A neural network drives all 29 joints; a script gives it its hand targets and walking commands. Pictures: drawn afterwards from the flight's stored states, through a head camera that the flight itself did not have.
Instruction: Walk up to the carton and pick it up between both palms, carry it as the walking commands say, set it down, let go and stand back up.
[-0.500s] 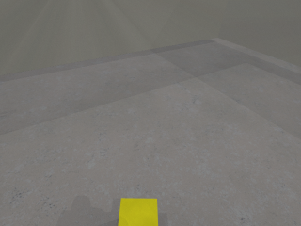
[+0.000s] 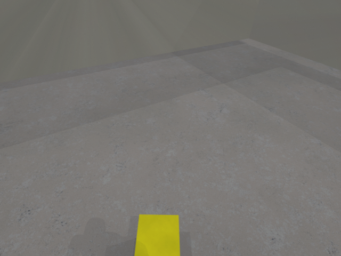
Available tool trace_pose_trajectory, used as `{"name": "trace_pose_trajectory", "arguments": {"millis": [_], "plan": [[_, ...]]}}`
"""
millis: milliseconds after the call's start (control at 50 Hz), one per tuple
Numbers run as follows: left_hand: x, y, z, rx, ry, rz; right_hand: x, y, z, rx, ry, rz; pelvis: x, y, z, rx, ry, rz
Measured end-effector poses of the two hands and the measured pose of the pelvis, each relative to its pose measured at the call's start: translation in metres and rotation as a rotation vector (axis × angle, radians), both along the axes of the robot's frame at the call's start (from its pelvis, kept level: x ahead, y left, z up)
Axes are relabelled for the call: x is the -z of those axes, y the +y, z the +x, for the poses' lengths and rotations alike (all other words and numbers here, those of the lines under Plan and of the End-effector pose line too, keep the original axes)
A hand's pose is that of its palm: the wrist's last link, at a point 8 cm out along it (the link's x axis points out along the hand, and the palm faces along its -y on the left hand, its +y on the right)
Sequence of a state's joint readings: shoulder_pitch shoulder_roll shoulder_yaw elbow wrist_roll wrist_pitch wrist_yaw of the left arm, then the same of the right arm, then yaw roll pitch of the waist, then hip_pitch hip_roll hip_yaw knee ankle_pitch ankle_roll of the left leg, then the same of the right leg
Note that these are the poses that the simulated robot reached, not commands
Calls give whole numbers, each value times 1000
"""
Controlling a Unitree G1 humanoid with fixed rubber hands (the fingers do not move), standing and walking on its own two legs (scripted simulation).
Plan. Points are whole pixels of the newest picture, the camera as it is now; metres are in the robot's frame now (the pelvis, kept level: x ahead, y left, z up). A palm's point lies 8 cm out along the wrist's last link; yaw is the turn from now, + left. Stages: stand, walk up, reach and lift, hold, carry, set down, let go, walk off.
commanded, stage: stand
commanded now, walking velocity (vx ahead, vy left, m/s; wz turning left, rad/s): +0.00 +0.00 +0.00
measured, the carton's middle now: (158, 247) +0.43 +0.04 -0.65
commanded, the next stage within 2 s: none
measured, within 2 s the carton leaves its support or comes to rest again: neither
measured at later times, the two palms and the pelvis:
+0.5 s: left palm out of the picture +0.03 +0.28 -0.12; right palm out of the picture +0.03 -0.28 -0.12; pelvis +0.00 +0.00 +0.00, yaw +1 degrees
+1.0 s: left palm out of the picture +0.04 +0.28 -0.12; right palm out of the picture +0.05 -0.28 -0.12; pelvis +0.01 +0.00 +0.00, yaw +1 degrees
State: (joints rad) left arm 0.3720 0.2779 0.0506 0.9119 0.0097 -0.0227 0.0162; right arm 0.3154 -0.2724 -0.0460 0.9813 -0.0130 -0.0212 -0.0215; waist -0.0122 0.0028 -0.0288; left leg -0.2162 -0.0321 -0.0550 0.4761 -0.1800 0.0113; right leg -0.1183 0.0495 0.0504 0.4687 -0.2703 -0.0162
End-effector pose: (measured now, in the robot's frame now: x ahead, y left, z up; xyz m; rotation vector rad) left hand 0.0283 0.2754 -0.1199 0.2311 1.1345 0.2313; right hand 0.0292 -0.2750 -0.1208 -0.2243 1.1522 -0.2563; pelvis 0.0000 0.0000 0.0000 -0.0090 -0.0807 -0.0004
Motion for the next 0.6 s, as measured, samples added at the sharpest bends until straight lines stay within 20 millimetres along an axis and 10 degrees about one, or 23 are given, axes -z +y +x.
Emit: {"name": "trace_pose_trajectory", "arguments": {"millis": [600], "plan": [[-1,3,-1,-6,32,2,-2,-2,7,-33,28,-6,-2,0,-4,-12,2,-1]]}}
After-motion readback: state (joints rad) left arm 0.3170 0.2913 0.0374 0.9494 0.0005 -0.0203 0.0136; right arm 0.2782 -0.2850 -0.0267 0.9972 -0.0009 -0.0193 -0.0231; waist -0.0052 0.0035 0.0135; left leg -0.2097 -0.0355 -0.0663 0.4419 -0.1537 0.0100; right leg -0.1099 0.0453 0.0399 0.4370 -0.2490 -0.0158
